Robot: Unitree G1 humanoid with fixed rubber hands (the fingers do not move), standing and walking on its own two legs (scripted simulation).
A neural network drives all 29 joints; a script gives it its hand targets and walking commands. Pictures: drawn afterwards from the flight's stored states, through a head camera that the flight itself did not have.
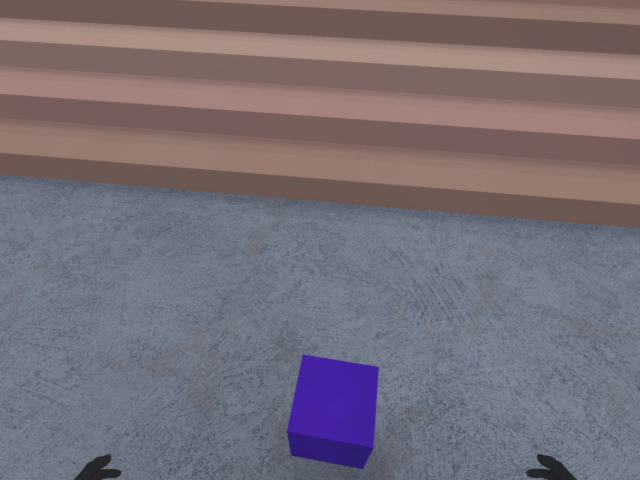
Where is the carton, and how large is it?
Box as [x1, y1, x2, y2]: [287, 355, 378, 468]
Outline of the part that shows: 303,355 287,429 291,455 362,468 373,446 378,367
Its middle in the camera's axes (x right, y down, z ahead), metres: +0.04 +0.48 +1.08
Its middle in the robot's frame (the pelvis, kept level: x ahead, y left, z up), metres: +0.39 -0.04 -0.66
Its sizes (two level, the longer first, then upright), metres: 0.210 0.200 0.250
